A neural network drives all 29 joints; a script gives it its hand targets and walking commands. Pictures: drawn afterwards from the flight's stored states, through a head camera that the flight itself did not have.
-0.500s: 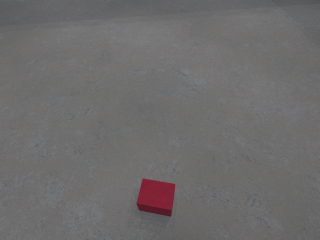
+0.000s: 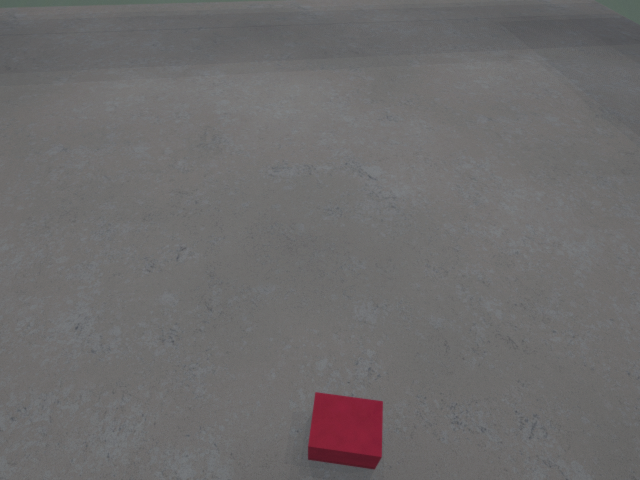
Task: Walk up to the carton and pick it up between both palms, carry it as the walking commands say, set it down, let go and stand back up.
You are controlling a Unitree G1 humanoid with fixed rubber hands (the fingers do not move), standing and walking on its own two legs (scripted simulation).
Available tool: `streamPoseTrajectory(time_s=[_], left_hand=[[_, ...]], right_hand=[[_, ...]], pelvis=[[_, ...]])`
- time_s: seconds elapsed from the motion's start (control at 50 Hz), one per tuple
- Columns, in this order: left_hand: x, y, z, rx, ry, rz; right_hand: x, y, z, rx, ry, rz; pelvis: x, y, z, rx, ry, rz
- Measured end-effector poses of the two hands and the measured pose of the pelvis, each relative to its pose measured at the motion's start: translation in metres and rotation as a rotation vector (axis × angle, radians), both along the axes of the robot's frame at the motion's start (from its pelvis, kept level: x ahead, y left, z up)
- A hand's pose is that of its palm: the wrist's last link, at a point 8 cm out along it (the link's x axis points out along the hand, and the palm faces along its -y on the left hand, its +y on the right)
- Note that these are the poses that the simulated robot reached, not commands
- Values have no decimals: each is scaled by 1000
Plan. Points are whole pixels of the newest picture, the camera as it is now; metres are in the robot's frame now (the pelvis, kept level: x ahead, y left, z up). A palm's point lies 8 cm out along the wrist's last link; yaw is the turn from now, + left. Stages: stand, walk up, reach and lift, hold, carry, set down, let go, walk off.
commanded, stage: walk up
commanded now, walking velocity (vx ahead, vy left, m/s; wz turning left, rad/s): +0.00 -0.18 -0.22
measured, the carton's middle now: (345, 430) +0.41 -0.06 -0.71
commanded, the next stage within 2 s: none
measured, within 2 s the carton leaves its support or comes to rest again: neither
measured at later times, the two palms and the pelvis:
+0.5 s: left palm out of the picture +0.11 +0.19 -0.12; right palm out of the picture +0.03 -0.30 -0.14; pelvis +0.02 -0.05 +0.00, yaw -3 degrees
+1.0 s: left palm out of the picture +0.06 +0.19 -0.14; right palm out of the picture +0.03 -0.30 -0.14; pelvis +0.00 -0.05 +0.00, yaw -1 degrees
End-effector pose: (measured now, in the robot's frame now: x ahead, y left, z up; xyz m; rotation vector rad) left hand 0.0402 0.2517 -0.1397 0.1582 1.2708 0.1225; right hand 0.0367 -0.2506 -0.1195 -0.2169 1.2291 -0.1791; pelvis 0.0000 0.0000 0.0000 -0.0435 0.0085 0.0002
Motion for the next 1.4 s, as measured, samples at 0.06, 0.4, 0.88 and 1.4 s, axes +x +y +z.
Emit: streamPoseTrajectory(time_s=[0.06,0.4,0.88,1.4], left_hand=[[16,1,-1,-6,5,-10],[79,-66,16,66,-106,-93],[23,-61,2,23,-58,2],[21,-60,4,31,-59,-10]], right_hand=[[5,-1,4,-27,9,-13],[-9,-51,-32,52,85,-107],[-3,-50,-15,7,31,-29],[-14,-49,-18,15,48,-47]], pelvis=[[8,2,2,-8,13,-7],[21,-54,-7,60,-1,-84],[2,-50,-5,31,-13,-11],[-3,-50,-5,35,-18,-24]])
